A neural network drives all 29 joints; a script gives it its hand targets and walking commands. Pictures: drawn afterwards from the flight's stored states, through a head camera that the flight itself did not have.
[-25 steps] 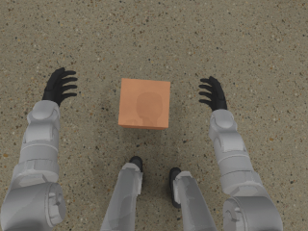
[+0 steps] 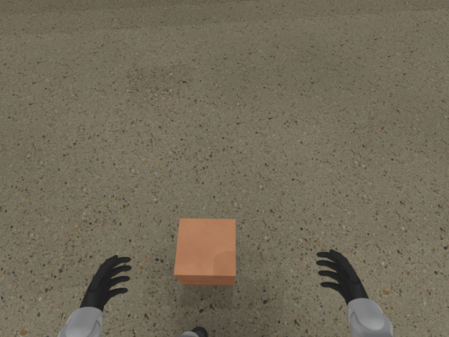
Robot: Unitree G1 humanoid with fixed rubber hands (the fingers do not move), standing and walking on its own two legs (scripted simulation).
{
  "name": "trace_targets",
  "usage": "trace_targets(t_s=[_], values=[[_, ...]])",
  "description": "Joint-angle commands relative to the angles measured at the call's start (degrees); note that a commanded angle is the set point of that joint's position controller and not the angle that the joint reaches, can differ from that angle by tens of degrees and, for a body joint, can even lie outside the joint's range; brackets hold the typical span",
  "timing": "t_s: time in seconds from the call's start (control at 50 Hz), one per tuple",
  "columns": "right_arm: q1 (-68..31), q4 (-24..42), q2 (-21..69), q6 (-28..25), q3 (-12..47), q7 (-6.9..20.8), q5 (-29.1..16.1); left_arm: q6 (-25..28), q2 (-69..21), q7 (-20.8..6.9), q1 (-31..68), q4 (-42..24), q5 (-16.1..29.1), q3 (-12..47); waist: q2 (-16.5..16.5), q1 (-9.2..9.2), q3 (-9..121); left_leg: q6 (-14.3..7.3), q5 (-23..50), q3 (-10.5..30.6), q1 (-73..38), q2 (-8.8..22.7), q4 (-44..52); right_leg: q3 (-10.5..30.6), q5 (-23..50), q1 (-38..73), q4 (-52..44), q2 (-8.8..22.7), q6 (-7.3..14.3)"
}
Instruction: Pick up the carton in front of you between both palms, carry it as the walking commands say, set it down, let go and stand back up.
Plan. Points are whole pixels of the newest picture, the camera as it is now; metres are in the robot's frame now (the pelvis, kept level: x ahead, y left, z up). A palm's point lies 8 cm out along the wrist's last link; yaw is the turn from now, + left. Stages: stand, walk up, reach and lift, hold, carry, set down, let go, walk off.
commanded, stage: let go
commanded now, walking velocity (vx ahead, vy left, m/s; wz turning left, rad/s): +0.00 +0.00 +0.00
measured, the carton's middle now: (207, 253) +0.40 +0.07 -0.64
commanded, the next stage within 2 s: stand in 0.54 s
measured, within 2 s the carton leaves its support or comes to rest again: neither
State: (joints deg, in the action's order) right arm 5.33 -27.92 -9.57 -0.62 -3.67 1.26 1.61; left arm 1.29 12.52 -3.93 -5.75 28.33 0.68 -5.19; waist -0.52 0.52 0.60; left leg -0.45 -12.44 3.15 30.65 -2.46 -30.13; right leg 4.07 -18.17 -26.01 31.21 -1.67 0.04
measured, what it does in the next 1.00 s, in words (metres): stands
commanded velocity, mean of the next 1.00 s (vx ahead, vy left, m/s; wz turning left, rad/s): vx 0.00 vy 0.00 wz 0.00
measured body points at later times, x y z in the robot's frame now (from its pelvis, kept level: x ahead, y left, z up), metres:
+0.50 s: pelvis +0.01 -0.02 +0.01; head +0.02 -0.02 +0.46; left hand +0.18 +0.21 -0.07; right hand +0.19 -0.25 -0.06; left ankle +0.01 +0.11 -0.73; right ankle -0.04 -0.12 -0.73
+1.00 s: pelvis +0.01 +0.00 +0.00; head +0.01 +0.01 +0.45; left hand +0.14 +0.28 -0.10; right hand +0.13 -0.28 -0.10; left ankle +0.01 +0.11 -0.73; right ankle -0.04 -0.12 -0.73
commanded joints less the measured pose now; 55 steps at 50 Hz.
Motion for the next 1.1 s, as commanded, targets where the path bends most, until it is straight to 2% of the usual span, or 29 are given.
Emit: trace_targets(t_s=[0.0,0.12,0.24,0.4,0.5,0.52,0.54,0.6,0.64,0.78,1.08], values=[[3.46,6.51,-5.44,-1.15,-0.39,0.68,-0.63,0.79,5.29,0.43,-3.57,-6.54,0.14,-0.40,-0.43,-0.05,13.62,1.44,19.41,-1.37,-25.70,0.15,3.73,-2.44,17.75,6.81,-7.68,-0.37,-1.36],[5.75,8.37,-6.23,1.54,0.87,1.61,-1.65,-2.35,6.07,-0.14,-5.55,-8.29,-0.24,0.54,-2.80,-0.21,2.40,1.01,10.41,-2.96,-28.61,-1.00,6.79,-0.94,14.28,9.51,-12.42,1.39,-1.49],[4.77,8.96,-6.25,4.97,0.99,1.78,-2.03,-6.27,6.72,-0.79,-4.68,-8.54,-1.05,0.12,-3.65,-0.10,-3.63,0.94,7.67,-4.04,-32.92,-1.67,5.06,-0.18,10.23,7.41,-14.35,3.17,-0.90],[5.38,8.76,-6.83,7.09,0.60,1.70,-1.31,-8.07,6.47,-0.49,-5.43,-9.14,-1.62,0.02,-1.92,-0.62,-2.18,0.68,11.59,-3.35,-31.73,-1.66,5.48,-0.60,19.94,13.90,-11.46,2.03,-1.52],[5.05,8.73,-7.05,7.22,0.26,1.93,-0.97,-8.02,6.05,-0.32,-5.56,-9.60,-1.37,0.43,-1.47,-0.77,-1.01,0.84,14.22,-2.97,-31.74,-1.45,5.59,-1.32,21.35,15.26,-10.50,1.09,-1.48],[8.06,5.36,-6.68,5.84,-0.04,0.87,-1.36,-10.97,8.58,1.27,-4.88,-12.02,-2.43,-0.89,-0.15,-0.57,1.99,1.59,12.82,-3.22,-29.30,-2.40,3.80,-0.94,26.79,19.29,-8.62,1.62,-1.54],[4.98,-2.81,-12.55,3.37,-2.00,-1.32,-0.69,-7.21,12.57,2.67,-3.81,-2.56,-0.08,-2.17,-3.17,-0.52,3.07,1.13,14.09,-1.77,-24.09,2.88,1.68,-2.14,18.13,17.74,-6.12,2.61,-1.87],[4.05,-5.85,-12.00,0.30,-2.19,-3.22,0.16,-2.85,9.18,3.97,-4.06,-0.45,-0.69,-1.70,-0.71,-0.54,0.80,0.39,10.55,0.39,-21.81,4.01,2.29,-0.71,10.32,15.42,-7.26,2.57,-1.12],[3.39,-7.61,-11.94,-0.31,-2.28,-3.40,-0.23,-1.81,8.83,4.37,-3.73,0.99,-0.86,-1.60,0.98,-0.67,0.18,0.38,11.64,1.39,-20.83,4.59,2.52,-0.28,10.32,15.28,-7.04,2.88,-1.10],[3.77,-12.03,-12.82,-0.98,-2.04,-3.47,0.06,-0.99,9.94,5.15,-5.30,4.27,-1.37,-1.65,1.83,-0.48,0.71,-0.48,15.59,3.21,-21.05,5.33,2.62,-0.32,12.19,16.98,-6.01,3.11,-1.14],[4.01,-16.64,-13.95,-0.91,-1.68,-3.39,-0.28,-0.34,11.29,5.73,-7.30,9.80,-1.39,-0.78,1.23,-0.83,-0.98,-1.05,12.08,5.07,-21.16,5.66,4.46,0.19,9.06,17.24,-7.65,4.00,-0.85]])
